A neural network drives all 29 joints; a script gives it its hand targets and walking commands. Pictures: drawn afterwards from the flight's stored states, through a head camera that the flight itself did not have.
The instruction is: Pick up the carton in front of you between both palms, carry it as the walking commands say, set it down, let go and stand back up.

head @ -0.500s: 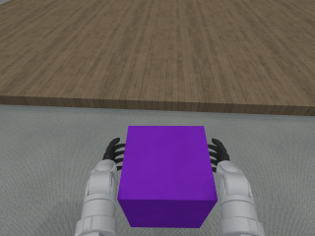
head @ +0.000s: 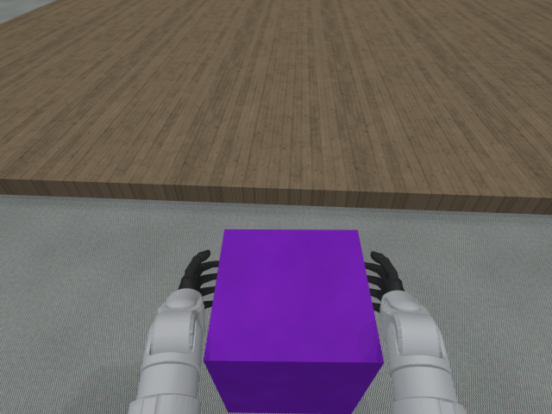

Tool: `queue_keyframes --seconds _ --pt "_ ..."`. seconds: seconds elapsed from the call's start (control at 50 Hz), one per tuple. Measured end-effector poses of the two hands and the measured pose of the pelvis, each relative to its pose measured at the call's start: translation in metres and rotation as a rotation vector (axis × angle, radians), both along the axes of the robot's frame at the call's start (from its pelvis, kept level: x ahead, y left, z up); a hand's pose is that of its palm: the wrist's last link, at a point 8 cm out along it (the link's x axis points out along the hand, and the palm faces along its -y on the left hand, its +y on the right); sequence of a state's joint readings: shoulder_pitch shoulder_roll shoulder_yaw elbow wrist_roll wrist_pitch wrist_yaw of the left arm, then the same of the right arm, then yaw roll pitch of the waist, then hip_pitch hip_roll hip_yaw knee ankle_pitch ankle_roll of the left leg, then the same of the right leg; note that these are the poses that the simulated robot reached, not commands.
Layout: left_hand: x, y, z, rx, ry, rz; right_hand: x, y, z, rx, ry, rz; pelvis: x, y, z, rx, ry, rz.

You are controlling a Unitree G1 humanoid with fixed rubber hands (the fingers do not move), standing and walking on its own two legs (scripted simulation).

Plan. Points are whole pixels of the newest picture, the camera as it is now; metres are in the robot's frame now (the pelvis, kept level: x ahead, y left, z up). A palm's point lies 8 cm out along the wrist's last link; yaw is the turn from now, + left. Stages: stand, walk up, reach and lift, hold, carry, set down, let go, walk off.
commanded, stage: hold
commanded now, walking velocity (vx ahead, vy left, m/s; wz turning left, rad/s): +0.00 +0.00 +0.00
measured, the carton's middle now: (290, 325) +0.28 +0.00 -0.04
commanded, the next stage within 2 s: carry in 1.24 s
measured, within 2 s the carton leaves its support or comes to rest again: neither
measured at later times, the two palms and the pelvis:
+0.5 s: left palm (187, 301) +0.27 +0.15 +0.05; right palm (395, 302) +0.27 -0.15 +0.05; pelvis -0.02 +0.00 +0.00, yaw +0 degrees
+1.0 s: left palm (188, 298) +0.28 +0.15 +0.05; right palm (394, 299) +0.28 -0.15 +0.05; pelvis -0.01 +0.00 +0.00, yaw +0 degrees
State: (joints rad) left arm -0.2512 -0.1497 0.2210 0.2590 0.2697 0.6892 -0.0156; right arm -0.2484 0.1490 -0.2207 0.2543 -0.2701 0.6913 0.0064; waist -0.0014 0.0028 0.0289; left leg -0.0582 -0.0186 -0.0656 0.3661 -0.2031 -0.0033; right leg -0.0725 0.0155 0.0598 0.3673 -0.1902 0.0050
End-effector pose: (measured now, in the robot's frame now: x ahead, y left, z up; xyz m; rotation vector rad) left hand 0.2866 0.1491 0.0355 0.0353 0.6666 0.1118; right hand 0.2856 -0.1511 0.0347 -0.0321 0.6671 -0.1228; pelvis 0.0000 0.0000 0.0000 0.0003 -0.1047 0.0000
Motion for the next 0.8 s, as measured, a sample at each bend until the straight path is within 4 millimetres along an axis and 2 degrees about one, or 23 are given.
queue_keyframes --seconds 0.16,0.46,0.8 --pt "-0.007 0.0 0.015 -0.003 -0.03 0.004 -0.007 0.0 0.015 0.002 -0.03 -0.001 -0.003 0.0 0.001 0.0 -0.021 0.0" --pt "-0.014 0.0 0.013 -0.025 -0.014 0.022 -0.012 0.0 0.013 0.025 -0.014 -0.012 -0.016 -0.001 -0.002 0.001 -0.042 0.001" --pt "-0.009 0.0 0.013 -0.012 -0.013 0.014 -0.007 0.0 0.014 0.012 -0.013 -0.004 -0.009 -0.002 -0.001 0.0 -0.037 0.002"
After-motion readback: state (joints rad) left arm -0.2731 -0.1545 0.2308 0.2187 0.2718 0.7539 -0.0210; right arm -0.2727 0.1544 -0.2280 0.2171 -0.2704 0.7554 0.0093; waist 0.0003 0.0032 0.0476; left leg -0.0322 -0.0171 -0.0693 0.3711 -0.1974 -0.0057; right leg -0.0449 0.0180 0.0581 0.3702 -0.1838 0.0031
